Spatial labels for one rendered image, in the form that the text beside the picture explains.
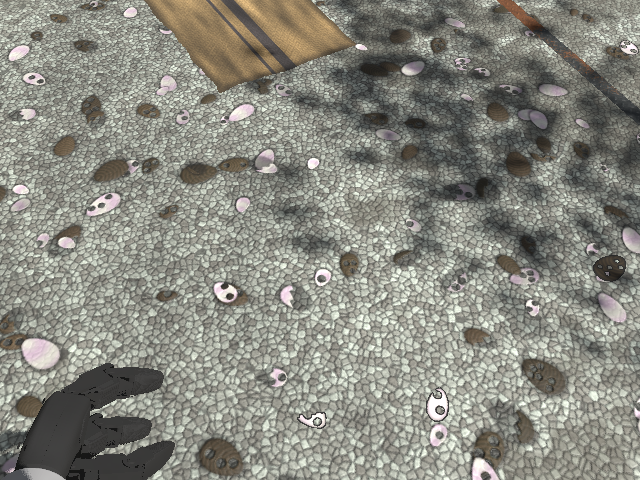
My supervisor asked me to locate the robot left hand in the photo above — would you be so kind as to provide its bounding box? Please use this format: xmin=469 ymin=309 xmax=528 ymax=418
xmin=14 ymin=363 xmax=175 ymax=480

